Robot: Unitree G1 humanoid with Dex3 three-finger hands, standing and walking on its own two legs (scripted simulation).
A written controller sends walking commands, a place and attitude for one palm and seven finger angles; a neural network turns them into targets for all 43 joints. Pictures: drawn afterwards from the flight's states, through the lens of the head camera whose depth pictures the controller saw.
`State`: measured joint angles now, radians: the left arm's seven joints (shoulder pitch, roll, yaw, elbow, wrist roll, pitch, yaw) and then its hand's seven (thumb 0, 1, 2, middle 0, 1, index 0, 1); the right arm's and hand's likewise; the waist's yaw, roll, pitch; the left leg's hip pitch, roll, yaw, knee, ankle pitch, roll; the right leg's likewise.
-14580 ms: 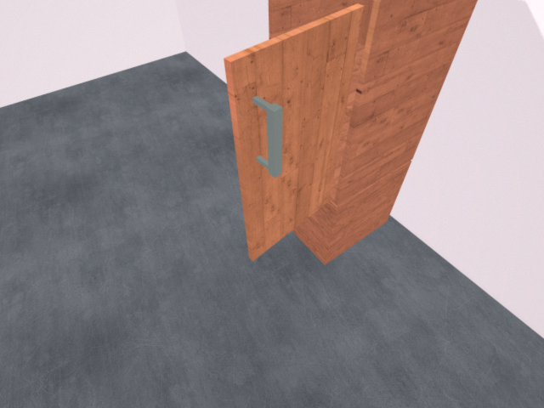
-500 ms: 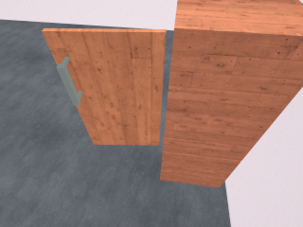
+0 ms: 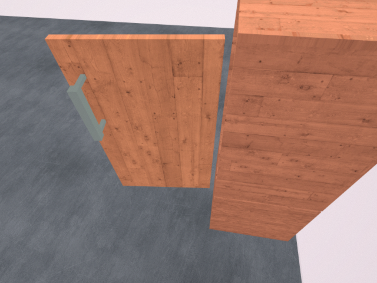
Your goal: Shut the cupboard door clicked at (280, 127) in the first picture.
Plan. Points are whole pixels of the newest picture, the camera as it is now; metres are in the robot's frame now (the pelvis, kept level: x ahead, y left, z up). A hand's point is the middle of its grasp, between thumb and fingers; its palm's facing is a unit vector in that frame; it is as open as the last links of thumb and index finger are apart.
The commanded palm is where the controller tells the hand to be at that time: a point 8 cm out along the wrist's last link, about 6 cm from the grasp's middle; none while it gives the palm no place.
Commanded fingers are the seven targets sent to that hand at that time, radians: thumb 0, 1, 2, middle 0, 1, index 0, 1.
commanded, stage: come to a stop and stand still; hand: left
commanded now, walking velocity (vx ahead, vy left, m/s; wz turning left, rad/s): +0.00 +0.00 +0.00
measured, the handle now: (90, 109) +0.45 +0.27 +0.11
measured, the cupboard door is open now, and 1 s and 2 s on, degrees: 97 97 97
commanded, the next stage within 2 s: look again from close up in 1.46 s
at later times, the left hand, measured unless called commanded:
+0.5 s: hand out of the picture +0.05 +0.23 -0.16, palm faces +0.03 -0.97 -0.25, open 7.4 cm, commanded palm none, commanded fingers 0.00 0.90 0.90 -0.20 -0.30 -0.20 -0.30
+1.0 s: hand out of the picture +0.08 +0.25 -0.16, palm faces -0.02 -0.98 -0.21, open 7.4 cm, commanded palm none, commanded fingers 0.00 0.90 0.90 -0.20 -0.30 -0.20 -0.30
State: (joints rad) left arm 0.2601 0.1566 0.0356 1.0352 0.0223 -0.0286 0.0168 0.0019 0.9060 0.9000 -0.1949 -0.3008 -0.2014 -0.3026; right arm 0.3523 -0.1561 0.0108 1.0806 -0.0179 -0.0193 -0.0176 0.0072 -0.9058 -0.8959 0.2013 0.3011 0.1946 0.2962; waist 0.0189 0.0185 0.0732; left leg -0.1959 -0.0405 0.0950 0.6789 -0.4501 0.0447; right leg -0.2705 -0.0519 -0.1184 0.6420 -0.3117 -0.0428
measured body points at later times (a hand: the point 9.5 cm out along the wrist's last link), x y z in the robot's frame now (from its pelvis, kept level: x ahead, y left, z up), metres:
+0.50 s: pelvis +0.02 +0.03 +0.01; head +0.07 +0.02 +0.45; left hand +0.05 +0.28 -0.14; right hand +0.11 -0.19 -0.15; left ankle +0.06 +0.17 -0.72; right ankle +0.00 -0.06 -0.72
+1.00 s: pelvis +0.02 +0.07 +0.01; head +0.03 +0.08 +0.46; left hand +0.08 +0.31 -0.14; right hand +0.05 -0.17 -0.14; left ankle +0.06 +0.17 -0.72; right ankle +0.00 -0.06 -0.72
